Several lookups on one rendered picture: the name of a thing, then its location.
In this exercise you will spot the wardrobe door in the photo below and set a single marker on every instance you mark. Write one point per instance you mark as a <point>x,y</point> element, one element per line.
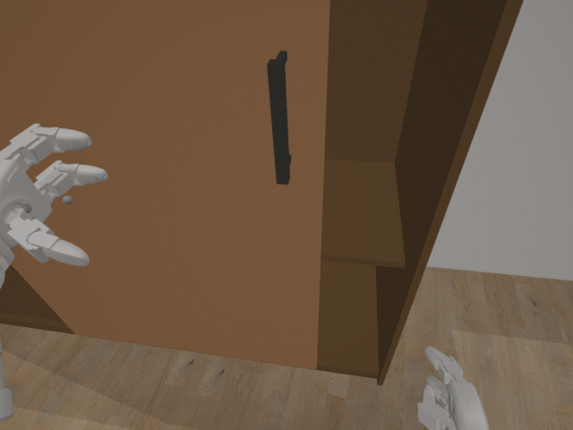
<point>18,297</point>
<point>192,243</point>

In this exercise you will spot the robot right hand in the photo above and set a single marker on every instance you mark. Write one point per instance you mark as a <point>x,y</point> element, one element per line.
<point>460,407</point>

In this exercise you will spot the handle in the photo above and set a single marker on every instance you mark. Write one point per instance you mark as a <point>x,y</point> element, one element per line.
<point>278,110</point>

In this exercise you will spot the robot left hand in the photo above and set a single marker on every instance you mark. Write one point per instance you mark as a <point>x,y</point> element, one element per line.
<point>17,227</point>

